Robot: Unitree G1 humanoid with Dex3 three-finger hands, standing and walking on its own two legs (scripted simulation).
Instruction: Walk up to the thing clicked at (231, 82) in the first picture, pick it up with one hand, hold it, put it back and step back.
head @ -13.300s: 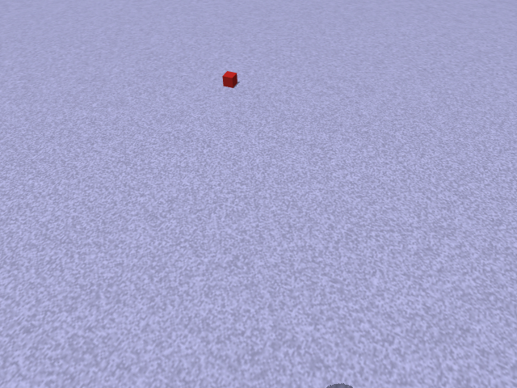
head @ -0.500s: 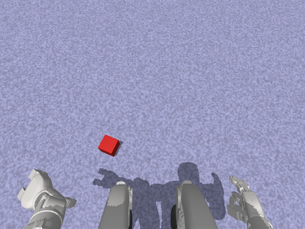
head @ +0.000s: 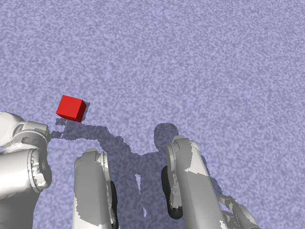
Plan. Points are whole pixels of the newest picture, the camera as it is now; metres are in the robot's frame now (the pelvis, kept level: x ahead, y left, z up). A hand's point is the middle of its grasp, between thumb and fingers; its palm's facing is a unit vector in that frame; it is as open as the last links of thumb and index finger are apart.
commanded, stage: rise first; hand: left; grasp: from above
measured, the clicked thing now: (72, 109) +0.52 +0.25 -0.38
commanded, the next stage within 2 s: none
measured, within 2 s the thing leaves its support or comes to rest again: neither
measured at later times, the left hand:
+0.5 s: hand (43, 118) +0.44 +0.29 -0.22, palm faces -0.08 -0.46 -0.88, open 13.8 cm
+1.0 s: hand (47, 114) +0.47 +0.30 -0.25, palm faces -0.07 -0.47 -0.88, open 14.0 cm
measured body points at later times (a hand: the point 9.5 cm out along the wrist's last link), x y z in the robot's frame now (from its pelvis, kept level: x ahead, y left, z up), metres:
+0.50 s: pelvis +0.01 -0.01 -0.07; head +0.26 +0.01 +0.30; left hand +0.45 +0.31 -0.17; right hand +0.03 -0.28 -0.19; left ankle +0.09 +0.13 -0.39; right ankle +0.11 -0.13 -0.39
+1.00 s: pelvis +0.01 +0.00 -0.09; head +0.28 +0.02 +0.27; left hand +0.47 +0.31 -0.20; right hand +0.00 -0.27 -0.19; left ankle +0.09 +0.13 -0.39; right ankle +0.11 -0.13 -0.39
